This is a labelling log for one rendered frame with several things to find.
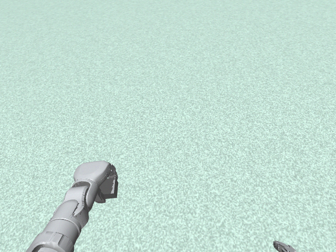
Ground left robot arm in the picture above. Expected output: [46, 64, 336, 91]
[26, 178, 98, 252]

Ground left robot hand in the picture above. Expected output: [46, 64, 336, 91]
[73, 161, 118, 203]

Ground right robot hand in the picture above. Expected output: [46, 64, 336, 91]
[273, 241, 296, 252]

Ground small box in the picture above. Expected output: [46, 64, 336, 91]
[99, 177, 118, 199]

